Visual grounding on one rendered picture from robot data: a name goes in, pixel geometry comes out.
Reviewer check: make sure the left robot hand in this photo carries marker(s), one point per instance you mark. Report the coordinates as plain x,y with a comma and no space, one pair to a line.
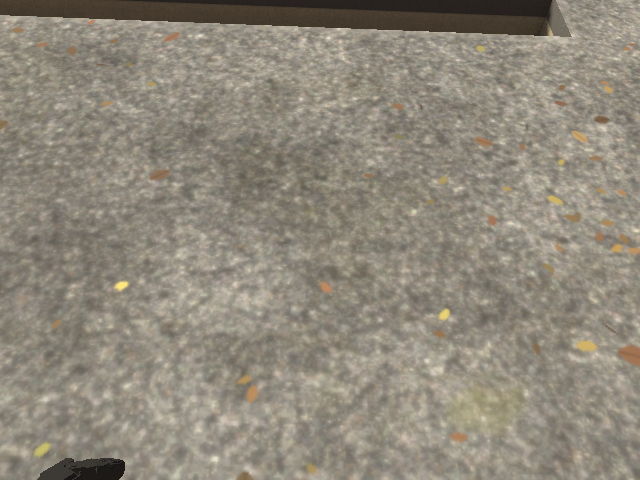
89,469

